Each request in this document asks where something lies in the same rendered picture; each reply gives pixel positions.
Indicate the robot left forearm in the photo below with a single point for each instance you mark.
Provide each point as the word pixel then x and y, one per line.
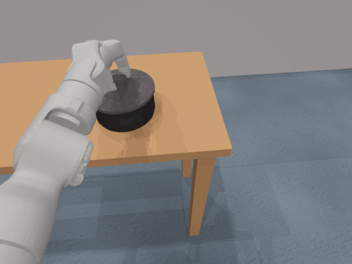
pixel 76 101

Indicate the lid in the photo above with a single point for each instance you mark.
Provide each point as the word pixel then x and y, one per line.
pixel 139 91

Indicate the pot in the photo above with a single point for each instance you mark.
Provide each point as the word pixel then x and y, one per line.
pixel 127 121

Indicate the knob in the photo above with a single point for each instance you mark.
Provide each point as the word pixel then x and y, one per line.
pixel 120 81

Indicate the robot left hand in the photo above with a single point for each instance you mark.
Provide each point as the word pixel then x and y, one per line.
pixel 120 59

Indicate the table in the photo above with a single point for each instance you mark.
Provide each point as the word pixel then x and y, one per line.
pixel 187 122

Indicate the left robot upper arm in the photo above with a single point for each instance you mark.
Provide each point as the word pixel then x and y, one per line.
pixel 54 158

